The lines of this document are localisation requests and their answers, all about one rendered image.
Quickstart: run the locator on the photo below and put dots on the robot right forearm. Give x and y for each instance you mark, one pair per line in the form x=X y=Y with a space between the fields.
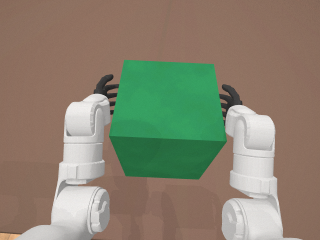
x=254 y=150

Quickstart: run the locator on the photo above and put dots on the right robot upper arm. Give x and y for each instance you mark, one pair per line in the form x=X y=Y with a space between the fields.
x=251 y=219

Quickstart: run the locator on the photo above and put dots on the carton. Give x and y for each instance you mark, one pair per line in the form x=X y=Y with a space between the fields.
x=167 y=120

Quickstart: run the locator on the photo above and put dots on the left robot hand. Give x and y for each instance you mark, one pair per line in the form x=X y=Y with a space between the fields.
x=102 y=88

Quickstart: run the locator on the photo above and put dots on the right robot hand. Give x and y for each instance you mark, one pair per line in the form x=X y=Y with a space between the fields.
x=231 y=101

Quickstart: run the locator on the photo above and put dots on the left robot upper arm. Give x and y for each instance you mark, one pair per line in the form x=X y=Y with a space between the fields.
x=79 y=213

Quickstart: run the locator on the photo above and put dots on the robot left forearm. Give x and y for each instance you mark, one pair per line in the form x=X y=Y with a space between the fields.
x=83 y=137

